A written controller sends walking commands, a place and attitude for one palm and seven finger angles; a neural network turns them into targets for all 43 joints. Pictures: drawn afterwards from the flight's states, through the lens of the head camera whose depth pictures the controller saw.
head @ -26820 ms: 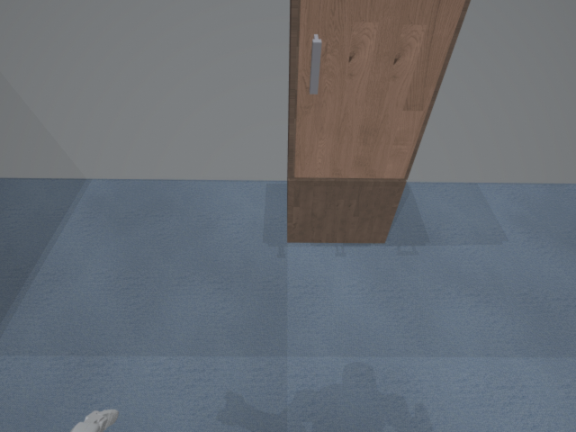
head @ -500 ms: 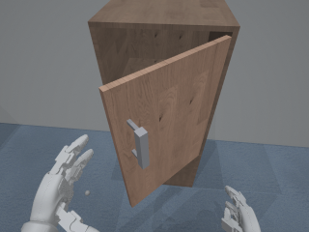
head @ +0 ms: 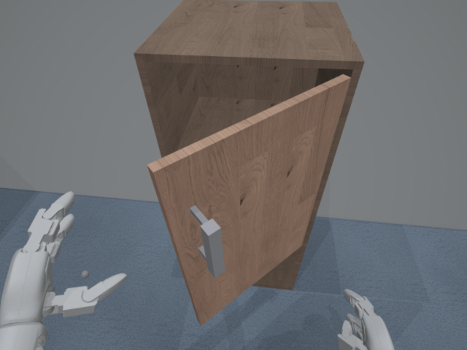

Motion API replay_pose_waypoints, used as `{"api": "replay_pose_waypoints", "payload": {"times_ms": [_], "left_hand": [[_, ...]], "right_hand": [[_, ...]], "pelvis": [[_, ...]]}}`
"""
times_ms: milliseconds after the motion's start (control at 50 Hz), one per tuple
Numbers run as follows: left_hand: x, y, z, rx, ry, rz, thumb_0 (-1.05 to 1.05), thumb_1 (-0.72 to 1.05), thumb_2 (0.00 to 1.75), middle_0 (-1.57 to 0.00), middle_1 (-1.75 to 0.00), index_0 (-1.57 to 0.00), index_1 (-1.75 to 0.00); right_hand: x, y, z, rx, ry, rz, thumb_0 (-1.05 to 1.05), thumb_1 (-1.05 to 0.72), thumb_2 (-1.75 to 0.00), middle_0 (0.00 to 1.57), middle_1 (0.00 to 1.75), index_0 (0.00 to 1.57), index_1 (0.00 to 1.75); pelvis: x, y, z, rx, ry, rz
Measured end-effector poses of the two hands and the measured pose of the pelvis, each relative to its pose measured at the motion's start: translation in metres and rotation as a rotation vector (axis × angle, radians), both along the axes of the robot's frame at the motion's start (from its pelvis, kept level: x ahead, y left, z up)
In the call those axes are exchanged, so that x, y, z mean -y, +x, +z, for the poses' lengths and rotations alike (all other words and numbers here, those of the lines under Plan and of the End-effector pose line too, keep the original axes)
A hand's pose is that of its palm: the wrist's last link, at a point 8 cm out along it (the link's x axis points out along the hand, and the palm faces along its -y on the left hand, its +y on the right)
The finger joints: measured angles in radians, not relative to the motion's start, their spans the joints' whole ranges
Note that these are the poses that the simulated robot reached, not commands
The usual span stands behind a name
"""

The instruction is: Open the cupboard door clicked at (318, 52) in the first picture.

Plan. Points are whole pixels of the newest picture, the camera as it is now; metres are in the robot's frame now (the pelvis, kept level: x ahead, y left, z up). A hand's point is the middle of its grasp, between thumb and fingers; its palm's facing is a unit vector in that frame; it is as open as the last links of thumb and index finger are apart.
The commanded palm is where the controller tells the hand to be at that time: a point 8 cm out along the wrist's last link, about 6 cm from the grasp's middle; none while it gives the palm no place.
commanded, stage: draw the hand back to the body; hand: left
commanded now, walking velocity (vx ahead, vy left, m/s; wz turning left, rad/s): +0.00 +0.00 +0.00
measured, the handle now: (206, 242) +0.27 +0.09 +0.06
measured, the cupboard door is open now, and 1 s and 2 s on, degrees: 45 45 45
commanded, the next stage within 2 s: step back with the hand held close in 0.68 s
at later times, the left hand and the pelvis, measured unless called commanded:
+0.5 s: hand (70, 244) +0.20 +0.25 +0.15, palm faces +0.43 -0.82 -0.38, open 7.7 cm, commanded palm +0.15 +0.29 +0.17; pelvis +0.01 -0.01 +0.01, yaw -1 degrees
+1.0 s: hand (61, 255) +0.18 +0.25 +0.15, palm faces +0.39 -0.80 -0.46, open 7.4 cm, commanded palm +0.12 +0.29 +0.18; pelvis -0.02 -0.01 +0.01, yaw -1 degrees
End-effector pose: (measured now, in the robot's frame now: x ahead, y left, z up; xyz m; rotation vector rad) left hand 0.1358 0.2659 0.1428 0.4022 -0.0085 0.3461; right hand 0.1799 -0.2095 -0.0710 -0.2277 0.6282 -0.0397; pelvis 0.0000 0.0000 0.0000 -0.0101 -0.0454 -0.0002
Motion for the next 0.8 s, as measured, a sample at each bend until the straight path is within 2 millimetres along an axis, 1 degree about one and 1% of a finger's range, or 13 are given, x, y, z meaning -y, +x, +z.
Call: {"api": "replay_pose_waypoints", "payload": {"times_ms": [80,200,360,420,560,680,800], "left_hand": [[-0.009,0.008,0.009,0.025,0.027,0.033,0.0,0.21,0.61,-0.18,-0.3,-0.18,-0.3],[-0.014,0.017,0.018,0.057,0.041,0.055,0.0,0.42,0.69,-0.19,-0.3,-0.19,-0.3],[-0.025,0.023,0.032,0.11,0.069,0.088,0.01,0.69,0.81,-0.2,-0.3,-0.2,-0.3],[-0.024,0.023,0.032,0.11,0.062,0.093,0.01,0.77,0.85,-0.2,-0.3,-0.2,-0.3],[-0.014,0.018,0.024,0.08,0.036,0.062,0.01,0.86,0.88,-0.2,-0.3,-0.21,-0.3],[-0.015,0.011,0.028,0.101,0.05,0.066,0.01,0.88,0.89,-0.21,-0.3,-0.21,-0.3],[-0.014,0.005,0.031,0.114,0.053,0.068,0.02,0.89,0.9,-0.21,-0.3,-0.21,-0.3]], "right_hand": [[0.0,0.009,0.001,-0.006,0.008,0.002,0.01,-0.9,-0.9,0.2,0.3,0.2,0.3],[0.004,0.018,0.003,-0.019,0.008,0.003,0.01,-0.9,-0.9,0.2,0.3,0.2,0.3],[0.015,0.017,0.003,-0.04,-0.002,-0.014,0.01,-0.9,-0.9,0.2,0.3,0.2,0.3],[0.018,0.013,0.002,-0.048,0.002,-0.023,0.01,-0.9,-0.9,0.2,0.3,0.2,0.3],[0.024,0.001,0.0,-0.068,0.0,-0.039,0.01,-0.9,-0.9,0.2,0.3,0.2,0.3],[0.026,-0.008,-0.001,-0.069,-0.001,-0.043,0.01,-0.9,-0.9,0.2,0.3,0.2,0.3],[0.025,-0.013,-0.002,-0.061,0.009,-0.041,0.01,-0.9,-0.9,0.2,0.3,0.2,0.3]], "pelvis": [[0.001,0.006,0.002,0.007,0.004,-0.004],[0.004,0.011,0.004,0.011,0.008,-0.008],[0.008,0.012,0.005,0.019,0.008,-0.012],[0.009,0.01,0.006,0.022,0.008,-0.013],[0.011,0.005,0.006,0.027,0.009,-0.013],[0.014,-0.001,0.006,0.037,0.005,-0.013],[0.014,-0.007,0.007,0.044,0.005,-0.012]]}}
